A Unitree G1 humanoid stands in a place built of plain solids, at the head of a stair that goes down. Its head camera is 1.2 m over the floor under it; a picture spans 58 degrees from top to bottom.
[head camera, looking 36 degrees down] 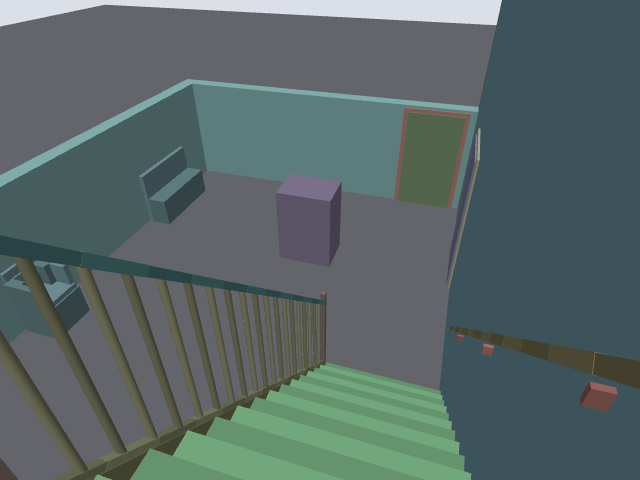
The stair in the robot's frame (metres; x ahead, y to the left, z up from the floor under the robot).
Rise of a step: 0.20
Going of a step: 0.20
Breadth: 1.27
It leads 17 degrees to the right of straight ahead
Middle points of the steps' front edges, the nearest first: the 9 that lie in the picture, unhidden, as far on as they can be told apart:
1.05 -0.08 -0.80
1.25 -0.14 -1.00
1.44 -0.20 -1.20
1.63 -0.26 -1.40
1.82 -0.32 -1.60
2.01 -0.38 -1.80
2.20 -0.44 -2.00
2.39 -0.50 -2.20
2.58 -0.56 -2.40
